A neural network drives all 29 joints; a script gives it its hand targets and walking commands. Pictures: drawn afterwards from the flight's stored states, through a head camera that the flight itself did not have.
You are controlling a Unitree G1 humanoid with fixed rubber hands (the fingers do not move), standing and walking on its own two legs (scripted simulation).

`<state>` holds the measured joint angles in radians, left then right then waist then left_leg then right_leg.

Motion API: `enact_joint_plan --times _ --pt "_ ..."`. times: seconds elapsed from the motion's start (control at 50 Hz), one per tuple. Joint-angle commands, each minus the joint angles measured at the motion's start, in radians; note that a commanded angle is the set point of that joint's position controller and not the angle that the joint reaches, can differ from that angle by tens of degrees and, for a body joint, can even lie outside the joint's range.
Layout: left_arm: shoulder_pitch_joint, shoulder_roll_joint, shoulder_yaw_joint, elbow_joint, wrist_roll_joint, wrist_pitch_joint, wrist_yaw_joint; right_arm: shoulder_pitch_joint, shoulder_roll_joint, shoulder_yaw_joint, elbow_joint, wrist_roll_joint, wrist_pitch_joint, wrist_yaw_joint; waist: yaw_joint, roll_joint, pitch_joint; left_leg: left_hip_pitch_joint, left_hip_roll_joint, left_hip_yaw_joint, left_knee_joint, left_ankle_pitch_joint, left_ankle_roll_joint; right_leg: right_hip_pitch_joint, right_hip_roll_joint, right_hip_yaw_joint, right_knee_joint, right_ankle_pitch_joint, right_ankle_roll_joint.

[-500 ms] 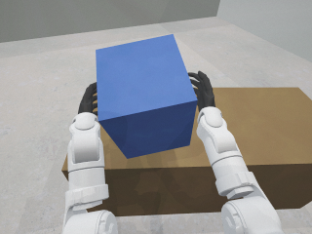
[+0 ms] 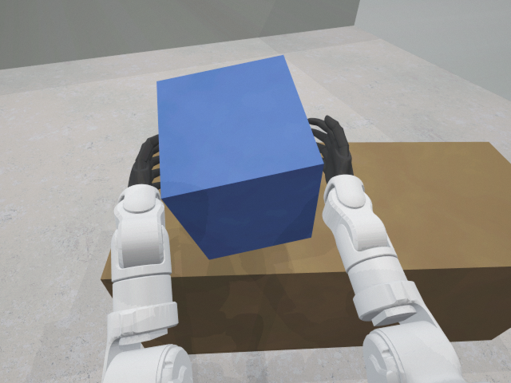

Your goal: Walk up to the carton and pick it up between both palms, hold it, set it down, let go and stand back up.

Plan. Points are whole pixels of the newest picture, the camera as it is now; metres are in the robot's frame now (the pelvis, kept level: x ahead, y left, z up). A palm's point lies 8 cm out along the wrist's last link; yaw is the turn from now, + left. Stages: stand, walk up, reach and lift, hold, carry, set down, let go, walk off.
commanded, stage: hold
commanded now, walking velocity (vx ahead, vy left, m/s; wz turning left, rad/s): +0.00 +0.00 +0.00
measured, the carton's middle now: (242, 167) +0.43 +0.00 +0.13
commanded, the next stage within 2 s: none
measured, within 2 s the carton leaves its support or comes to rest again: neither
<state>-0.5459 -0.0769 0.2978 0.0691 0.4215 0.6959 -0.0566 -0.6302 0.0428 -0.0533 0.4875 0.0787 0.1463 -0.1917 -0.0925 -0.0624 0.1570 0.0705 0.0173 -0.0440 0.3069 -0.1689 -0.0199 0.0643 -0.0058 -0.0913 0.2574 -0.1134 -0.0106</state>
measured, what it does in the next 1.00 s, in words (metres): stands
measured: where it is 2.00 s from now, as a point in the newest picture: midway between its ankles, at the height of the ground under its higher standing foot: outside the picture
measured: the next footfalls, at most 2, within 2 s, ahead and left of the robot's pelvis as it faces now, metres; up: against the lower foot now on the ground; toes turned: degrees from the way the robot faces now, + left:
none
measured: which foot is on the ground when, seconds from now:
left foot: down 0.00-1.00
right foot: down 0.00-1.00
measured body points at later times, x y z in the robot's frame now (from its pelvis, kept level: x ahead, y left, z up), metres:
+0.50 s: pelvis +0.00 +0.00 +0.00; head -0.02 +0.02 +0.45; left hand +0.37 +0.15 +0.16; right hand +0.37 -0.14 +0.18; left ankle +0.02 +0.13 -0.75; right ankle +0.04 -0.11 -0.75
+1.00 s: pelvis +0.00 +0.00 +0.00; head -0.02 +0.02 +0.45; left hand +0.37 +0.15 +0.16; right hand +0.37 -0.14 +0.18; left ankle +0.02 +0.13 -0.75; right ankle +0.04 -0.11 -0.75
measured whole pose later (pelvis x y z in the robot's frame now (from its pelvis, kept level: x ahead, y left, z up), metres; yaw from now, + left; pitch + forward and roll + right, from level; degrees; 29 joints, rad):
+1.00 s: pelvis +0.00 +0.00 +0.00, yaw +0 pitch -12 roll -1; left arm -0.55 -0.08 0.30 0.08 0.42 0.70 -0.06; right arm -0.64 0.05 -0.06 0.49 0.07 0.14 -0.19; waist -0.09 -0.06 0.16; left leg 0.07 0.02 -0.04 0.30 -0.17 -0.02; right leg 0.06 -0.01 -0.09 0.26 -0.11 -0.01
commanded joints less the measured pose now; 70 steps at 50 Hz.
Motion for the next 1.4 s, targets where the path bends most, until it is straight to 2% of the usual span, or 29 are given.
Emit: enact_joint_plan --times 0.0,1.38 --pt "-0.633 -0.417 -0.409 -0.129 -0.157 -0.095 -0.152 -0.582 0.437 0.343 -0.204 0.032 -0.047 0.124 -0.006 0.07 -0.423 -0.015 -0.05 0.1 -0.031 0.235 0.002 0.175 0.033 -0.045 0.003 0.126 0.035" --pt "-0.648 -0.417 -0.406 -0.132 -0.158 -0.098 -0.151 -0.582 0.44 0.34 -0.197 0.026 -0.049 0.126 -0.008 0.066 -0.427 -0.01 -0.05 0.1 -0.034 0.231 0.004 0.174 0.033 -0.044 0.002 0.129 0.034"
